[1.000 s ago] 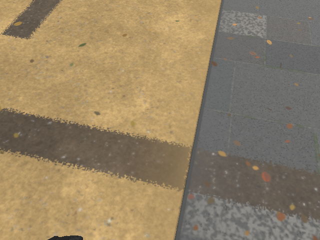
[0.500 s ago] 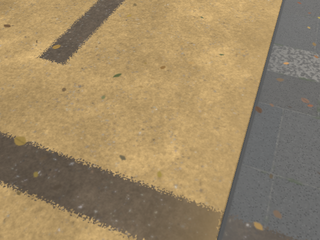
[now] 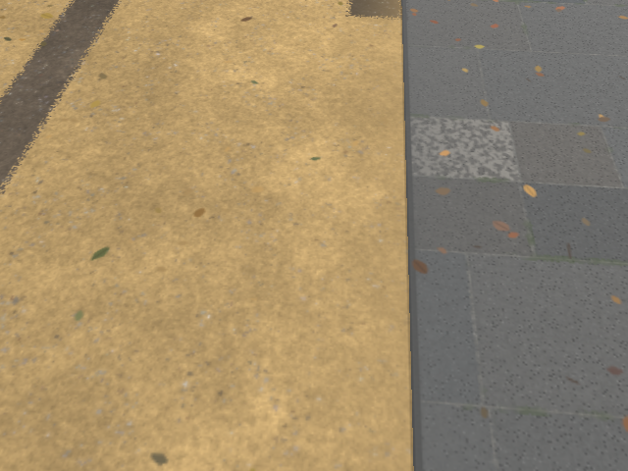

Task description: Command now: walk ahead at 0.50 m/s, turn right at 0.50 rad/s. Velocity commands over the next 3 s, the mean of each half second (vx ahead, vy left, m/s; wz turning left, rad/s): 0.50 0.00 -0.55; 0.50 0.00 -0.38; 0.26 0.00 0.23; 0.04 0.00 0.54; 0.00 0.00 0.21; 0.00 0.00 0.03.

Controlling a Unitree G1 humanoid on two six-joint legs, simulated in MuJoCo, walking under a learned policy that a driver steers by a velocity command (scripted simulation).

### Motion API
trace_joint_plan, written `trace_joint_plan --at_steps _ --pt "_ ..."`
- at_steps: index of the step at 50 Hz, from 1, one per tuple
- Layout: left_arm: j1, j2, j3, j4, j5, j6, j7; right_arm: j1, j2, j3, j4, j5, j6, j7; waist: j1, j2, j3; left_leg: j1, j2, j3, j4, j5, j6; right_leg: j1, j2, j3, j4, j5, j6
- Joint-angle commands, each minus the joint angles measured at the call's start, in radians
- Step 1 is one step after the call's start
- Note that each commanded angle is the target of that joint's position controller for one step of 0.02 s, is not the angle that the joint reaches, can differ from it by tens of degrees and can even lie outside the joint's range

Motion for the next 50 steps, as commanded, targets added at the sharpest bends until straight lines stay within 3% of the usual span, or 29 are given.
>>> trace_joint_plan --at_steps 1,4,6,8,9,10,11,12,13,14,15,16,17,18,22,26,30,33,35,36,37,38,39,40,41,42,44,47,50 --pt "-0.087 0.012 -0.008 -0.079 0.007 -0.009 -0.020 -0.032 -0.156 -0.029 -0.063 0.008 -0.007 -0.016 0.003 0.070 0.076 -0.034 0.292 -0.069 -0.126 0.283 0.105 -0.010 -0.007 -0.047 -0.117 0.085 -0.002" --pt "-0.172 0.005 -0.016 -0.130 0.004 -0.008 -0.039 0.025 -0.168 -0.036 -0.050 0.018 0.012 -0.018 -0.025 0.064 0.102 0.085 0.322 -0.033 -0.079 0.352 0.102 -0.054 0.006 -0.091 -0.192 0.030 -0.021" --pt "-0.195 0.011 -0.016 -0.159 0.001 -0.007 -0.052 0.027 -0.183 -0.042 -0.052 0.026 0.027 -0.017 -0.016 0.078 0.101 0.138 0.339 -0.008 -0.021 0.478 0.092 -0.034 0.029 -0.130 -0.223 -0.051 -0.041" --pt "-0.157 0.044 -0.001 -0.174 -0.002 -0.004 -0.059 -0.002 -0.214 -0.051 -0.067 0.034 0.038 -0.021 0.029 0.119 0.047 0.155 0.340 0.021 0.097 0.810 0.073 0.093 0.091 -0.191 -0.228 -0.146 -0.076" --pt "-0.086 0.073 0.014 -0.167 -0.005 -0.002 -0.059 -0.017 -0.229 -0.055 -0.075 0.038 0.046 -0.023 0.075 0.142 0.001 0.151 0.336 0.030 0.208 0.960 0.062 0.194 0.131 -0.215 -0.224 -0.195 -0.098" --pt "0.041 0.119 0.039 -0.141 -0.009 -0.001 -0.055 -0.040 -0.240 -0.055 -0.084 0.042 0.052 -0.024 0.149 0.142 -0.068 0.111 0.314 0.042 0.383 1.004 0.041 0.368 0.172 -0.226 -0.275 -0.175 -0.129" --pt "0.203 0.189 0.076 -0.099 -0.008 0.002 -0.038 -0.050 -0.235 -0.051 -0.095 0.041 0.050 -0.024 0.229 0.097 -0.153 -0.058 0.273 0.049 0.641 0.823 -0.003 0.653 0.172 -0.152 -0.347 -0.119 -0.172" --pt "0.252 0.287 0.095 -0.080 -0.007 0.009 -0.017 -0.022 -0.108 -0.019 -0.133 -0.001 0.033 -0.017 0.164 -0.143 -0.200 -0.428 0.145 0.026 0.985 -0.015 -0.052 0.921 -0.059 0.250 -0.366 -0.102 -0.265" --pt "0.251 0.303 0.083 -0.118 0.012 -0.011 -0.027 0.001 -0.077 0.002 -0.182 0.026 -0.015 -0.002 0.118 -0.176 -0.367 -0.682 -0.019 -0.225 1.207 -0.411 -0.069 1.119 -0.231 0.785 -0.546 -0.245 -0.440" --pt "0.255 0.221 0.060 -0.112 0.017 -0.021 -0.032 -0.135 -0.147 -0.015 -0.209 0.066 -0.047 0.011 0.170 -0.055 -0.291 -0.799 0.037 -0.316 1.220 -0.331 -0.045 1.095 -0.204 0.687 -0.604 -0.215 -0.372" --pt "0.204 0.172 0.048 -0.114 0.009 -0.032 -0.030 -0.161 -0.149 -0.013 -0.217 0.072 -0.061 0.014 0.141 -0.030 -0.174 -0.817 0.083 -0.306 1.143 -0.234 -0.022 0.965 -0.163 0.518 -0.596 -0.150 -0.330" --pt "0.117 0.140 0.037 -0.135 0.004 -0.037 -0.030 -0.151 -0.148 -0.017 -0.195 0.048 -0.062 0.005 0.088 0.048 -0.114 -0.743 0.128 -0.306 1.055 -0.165 -0.023 0.807 -0.112 0.400 -0.597 -0.071 -0.289" --pt "0.063 0.107 0.027 -0.153 0.007 -0.038 -0.027 -0.138 -0.167 -0.030 -0.189 0.029 -0.050 0.000 0.053 0.044 -0.082 -0.666 0.152 -0.305 0.981 -0.128 -0.034 0.689 -0.079 0.326 -0.611 0.019 -0.270" --pt "0.047 0.096 0.020 -0.164 0.014 -0.039 -0.022 -0.123 -0.169 -0.035 -0.189 0.024 -0.034 0.002 0.029 0.033 -0.077 -0.608 0.165 -0.308 0.946 -0.103 -0.044 0.619 -0.060 0.294 -0.633 0.054 -0.265" --pt "0.105 0.159 0.034 -0.162 0.009 -0.042 0.007 -0.204 -0.123 -0.025 -0.234 0.004 -0.002 -0.005 0.035 0.016 -0.036 -0.601 0.145 -0.272 0.730 0.021 -0.101 0.506 -0.021 0.211 -0.667 0.150 -0.259" --pt "0.161 0.159 0.032 -0.158 0.003 -0.030 0.021 -0.349 -0.094 -0.009 -0.280 0.013 -0.007 0.007 0.095 -0.039 -0.008 -0.549 0.080 -0.263 0.418 0.260 -0.105 0.473 0.038 0.169 -0.651 0.028 -0.198" --pt "0.211 0.156 0.032 -0.145 -0.002 -0.021 0.023 -0.422 -0.121 -0.009 -0.318 0.029 -0.021 0.026 0.124 -0.062 -0.003 -0.498 0.044 -0.279 0.283 0.294 -0.089 0.527 0.005 0.246 -0.591 -0.055 -0.177" --pt "0.208 0.155 0.031 -0.149 0.003 -0.012 0.031 -0.379 -0.158 -0.019 -0.318 0.031 -0.038 0.038 0.093 -0.092 -0.013 -0.450 0.040 -0.289 0.238 0.192 -0.056 0.607 -0.033 0.322 -0.503 -0.040 -0.160" --pt "0.195 0.119 0.018 -0.156 0.009 -0.010 0.031 -0.224 -0.189 -0.036 -0.275 0.017 -0.050 0.036 0.020 -0.100 -0.081 -0.240 0.038 -0.259 0.192 0.190 -0.004 0.604 0.017 0.293 -0.365 0.103 -0.124" --pt "0.190 0.075 -0.001 -0.172 0.022 -0.014 0.025 -0.080 -0.232 -0.048 -0.256 -0.002 -0.053 0.032 -0.044 -0.034 -0.205 -0.001 0.165 -0.374 0.230 0.180 0.061 0.505 0.069 0.229 -0.128 0.043 -0.090" --pt "0.336 0.015 -0.017 -0.180 -0.001 -0.027 0.024 0.059 -0.323 -0.073 -0.217 -0.017 -0.042 0.032 -0.011 0.258 -0.340 0.352 0.381 -0.805 0.170 0.028 0.232 0.160 0.220 0.103 0.228 -0.300 -0.008" --pt "0.368 0.076 -0.015 -0.163 -0.019 -0.034 0.024 0.080 -0.257 -0.061 -0.196 0.019 -0.035 0.042 -0.014 0.339 -0.330 0.385 0.451 -1.052 0.066 -0.213 0.273 -0.021 0.196 0.118 0.388 -0.569 0.002" --pt "0.265 0.151 0.001 -0.171 -0.020 -0.034 0.022 0.017 -0.178 -0.039 -0.215 0.033 -0.030 0.041 -0.035 0.209 -0.173 0.262 0.407 -0.926 0.048 -0.291 0.226 -0.087 0.148 0.135 0.445 -0.498 0.000" --pt "0.172 0.153 0.000 -0.191 -0.007 -0.033 0.022 -0.042 -0.151 -0.027 -0.229 0.023 -0.019 0.039 -0.027 0.121 -0.093 0.130 0.360 -0.779 0.040 -0.231 0.189 -0.071 0.107 0.093 0.433 -0.422 -0.003" --pt "0.116 0.140 0.001 -0.210 0.009 -0.036 0.020 -0.084 -0.134 -0.019 -0.228 0.014 -0.013 0.040 -0.006 0.091 -0.023 0.007 0.318 -0.685 0.013 -0.126 0.180 -0.051 0.079 0.072 0.365 -0.371 -0.005" --pt "0.110 0.129 0.004 -0.214 0.016 -0.035 0.017 -0.103 -0.116 -0.009 -0.228 0.007 -0.014 0.038 0.022 0.105 -0.010 -0.061 0.284 -0.614 -0.008 -0.036 0.166 -0.003 0.044 0.064 0.302 -0.333 -0.009" --pt "0.137 0.089 -0.004 -0.210 0.012 -0.031 0.012 -0.096 -0.120 -0.008 -0.215 0.011 -0.017 0.039 0.044 0.137 -0.018 -0.115 0.254 -0.537 -0.042 0.073 0.171 0.054 0.024 0.029 0.224 -0.310 -0.003" --pt "0.068 0.060 -0.019 -0.240 0.021 -0.032 0.011 -0.061 -0.174 -0.020 -0.195 0.022 -0.019 0.031 0.033 0.118 -0.012 -0.117 0.260 -0.460 -0.085 0.193 0.195 0.028 0.004 -0.003 0.069 -0.216 0.020" --pt "-0.024 0.042 -0.031 -0.260 0.019 -0.038 0.003 -0.031 -0.195 -0.024 -0.181 0.032 -0.007 0.024 0.004 0.110 -0.003 -0.117 0.228 -0.367 -0.098 0.235 0.168 0.068 0.015 -0.031 -0.127 -0.052 0.030"
Next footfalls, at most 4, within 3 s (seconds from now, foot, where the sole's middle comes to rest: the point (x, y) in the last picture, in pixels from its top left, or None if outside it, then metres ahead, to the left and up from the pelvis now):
0.22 right None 0.28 -0.14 -0.78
0.72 left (328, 424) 0.61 -0.03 -0.78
1.20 right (473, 372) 0.72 -0.38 -0.78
1.62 left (363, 347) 0.80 -0.13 -0.78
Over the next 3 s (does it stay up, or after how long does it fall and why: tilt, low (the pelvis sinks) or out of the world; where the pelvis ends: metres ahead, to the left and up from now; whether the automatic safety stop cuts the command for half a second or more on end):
stays up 0.71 -0.21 -0.01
